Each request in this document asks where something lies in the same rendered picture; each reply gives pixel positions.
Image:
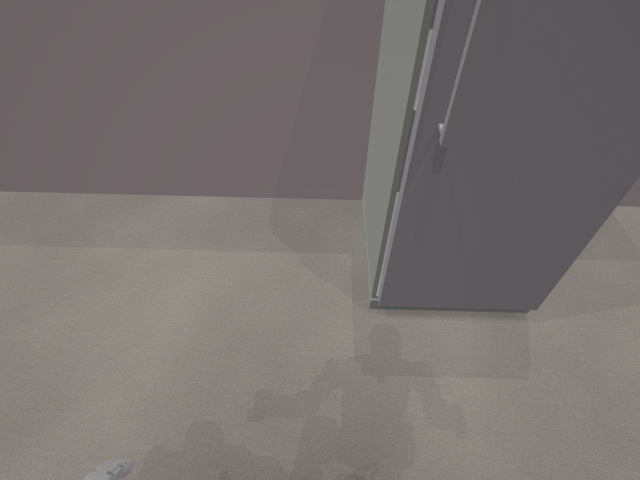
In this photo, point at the left robot hand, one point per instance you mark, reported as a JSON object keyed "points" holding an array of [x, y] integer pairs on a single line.
{"points": [[112, 470]]}

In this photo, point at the handle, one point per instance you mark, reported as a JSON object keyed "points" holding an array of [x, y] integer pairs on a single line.
{"points": [[471, 50]]}

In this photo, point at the fridge door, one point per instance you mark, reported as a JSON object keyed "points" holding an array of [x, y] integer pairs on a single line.
{"points": [[546, 147]]}

